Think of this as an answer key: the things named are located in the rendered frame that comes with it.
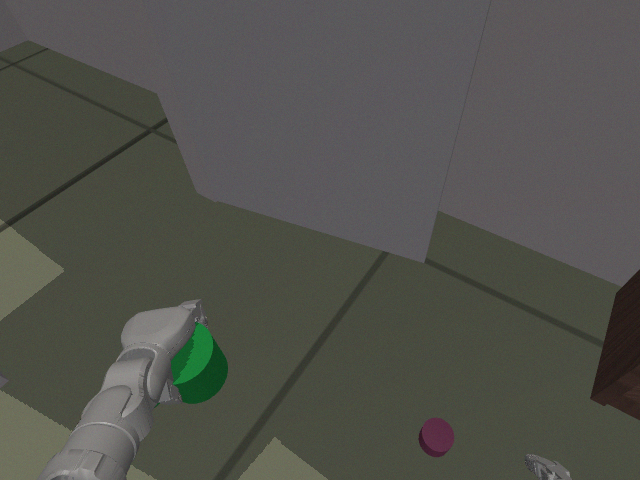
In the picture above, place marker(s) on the left robot hand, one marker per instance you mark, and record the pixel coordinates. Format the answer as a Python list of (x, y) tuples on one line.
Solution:
[(168, 328)]

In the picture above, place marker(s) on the bookshelf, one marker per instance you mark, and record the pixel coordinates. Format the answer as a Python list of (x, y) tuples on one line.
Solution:
[(617, 380)]

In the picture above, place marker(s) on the left robot arm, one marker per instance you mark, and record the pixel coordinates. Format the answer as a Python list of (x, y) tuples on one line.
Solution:
[(106, 440)]

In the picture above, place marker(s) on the right robot hand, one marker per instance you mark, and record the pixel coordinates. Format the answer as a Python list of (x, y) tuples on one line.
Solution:
[(545, 469)]

